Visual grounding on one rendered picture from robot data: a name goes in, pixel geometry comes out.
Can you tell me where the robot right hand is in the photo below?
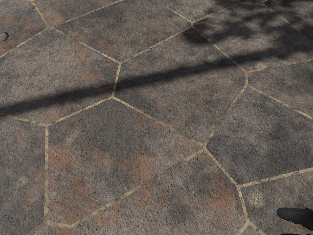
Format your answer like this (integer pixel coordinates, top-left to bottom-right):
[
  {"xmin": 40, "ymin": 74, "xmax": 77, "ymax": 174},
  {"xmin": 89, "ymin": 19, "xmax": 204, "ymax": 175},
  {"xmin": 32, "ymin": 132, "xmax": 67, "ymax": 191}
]
[{"xmin": 277, "ymin": 208, "xmax": 313, "ymax": 235}]

